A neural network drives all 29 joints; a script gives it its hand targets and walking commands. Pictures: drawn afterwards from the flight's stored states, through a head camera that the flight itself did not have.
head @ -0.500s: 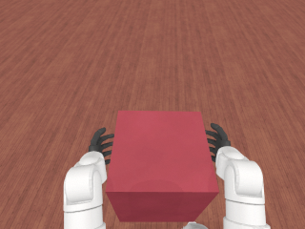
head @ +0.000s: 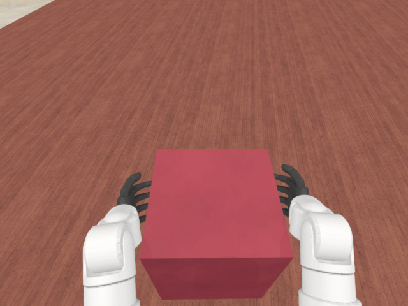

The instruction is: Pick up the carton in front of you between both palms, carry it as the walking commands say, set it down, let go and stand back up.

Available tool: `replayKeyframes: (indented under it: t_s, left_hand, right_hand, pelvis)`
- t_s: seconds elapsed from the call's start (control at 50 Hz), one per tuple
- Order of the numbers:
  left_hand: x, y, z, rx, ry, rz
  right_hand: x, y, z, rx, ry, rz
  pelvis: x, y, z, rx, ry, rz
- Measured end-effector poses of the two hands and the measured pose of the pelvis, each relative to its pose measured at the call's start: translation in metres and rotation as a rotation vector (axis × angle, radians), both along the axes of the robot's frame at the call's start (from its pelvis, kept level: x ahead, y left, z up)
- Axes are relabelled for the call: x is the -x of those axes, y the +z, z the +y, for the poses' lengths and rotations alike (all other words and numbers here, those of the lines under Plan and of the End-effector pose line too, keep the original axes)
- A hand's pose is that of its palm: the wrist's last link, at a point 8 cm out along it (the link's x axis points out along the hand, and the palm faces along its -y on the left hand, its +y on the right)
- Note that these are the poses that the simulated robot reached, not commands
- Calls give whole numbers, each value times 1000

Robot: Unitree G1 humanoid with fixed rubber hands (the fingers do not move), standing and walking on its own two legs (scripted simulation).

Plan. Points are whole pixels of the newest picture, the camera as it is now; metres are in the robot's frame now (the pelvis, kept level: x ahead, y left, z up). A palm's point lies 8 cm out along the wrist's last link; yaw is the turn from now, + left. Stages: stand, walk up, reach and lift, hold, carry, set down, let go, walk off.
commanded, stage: carry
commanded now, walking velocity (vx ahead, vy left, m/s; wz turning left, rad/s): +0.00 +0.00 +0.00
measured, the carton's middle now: (212, 228) +0.27 +0.01 +0.02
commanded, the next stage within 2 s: hold in 1.74 s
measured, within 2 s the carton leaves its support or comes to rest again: neither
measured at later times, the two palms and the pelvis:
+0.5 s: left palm (132, 186) +0.32 +0.16 +0.08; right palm (285, 181) +0.32 -0.14 +0.09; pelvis +0.06 +0.02 -0.01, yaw -1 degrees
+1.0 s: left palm (133, 207) +0.29 +0.16 +0.06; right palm (286, 202) +0.29 -0.14 +0.06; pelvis +0.03 +0.02 +0.00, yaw -1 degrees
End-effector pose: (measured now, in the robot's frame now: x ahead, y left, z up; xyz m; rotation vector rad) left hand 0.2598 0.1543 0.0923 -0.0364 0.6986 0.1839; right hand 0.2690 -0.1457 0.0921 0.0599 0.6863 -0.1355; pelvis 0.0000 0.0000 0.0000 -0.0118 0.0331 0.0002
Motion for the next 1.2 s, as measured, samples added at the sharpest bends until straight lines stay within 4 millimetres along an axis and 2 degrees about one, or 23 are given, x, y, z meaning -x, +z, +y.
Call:
replayKeyframes:
  t_s: [0.08, 0.16, 0.24, 0.36, 0.62, 0.94, 1.2]
  left_hand:
    - [-24, 5, 3, 21, -5, -17]
    - [-45, 4, 4, 23, -14, -10]
    - [-58, -3, 5, 19, -24, 11]
    - [-66, -8, 6, 14, -32, 18]
    - [-56, -10, 9, 8, -37, 18]
    - [-36, -30, 7, -29, -67, 23]
    - [-39, -55, 4, -65, -102, 12]
  right_hand:
    - [-23, 11, 3, 25, -1, -17]
    - [-41, 10, 4, 25, -11, -10]
    - [-50, 3, 5, 21, -20, 11]
    - [-56, -4, 6, 17, -27, 18]
    - [-47, -7, 9, 20, -22, 17]
    - [-26, -26, 7, 55, 2, 21]
    - [-27, -52, 5, 93, 25, 7]
  pelvis:
    - [-28, 1, 4, -7, -3, 1]
    - [-47, -1, 7, -13, -7, 10]
    - [-58, -4, 10, -13, -10, 14]
    - [-64, -7, 14, -13, -14, 18]
    - [-59, -6, 16, -12, -16, 7]
    - [-37, -2, 16, -12, -17, -6]
    - [-21, -2, 14, -13, -19, -4]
